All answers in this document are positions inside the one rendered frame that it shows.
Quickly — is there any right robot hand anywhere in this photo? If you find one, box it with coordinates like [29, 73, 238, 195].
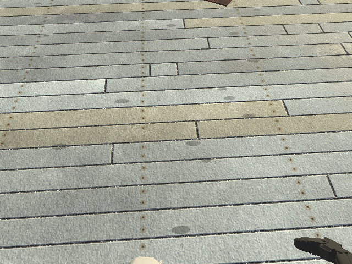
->
[294, 237, 352, 264]

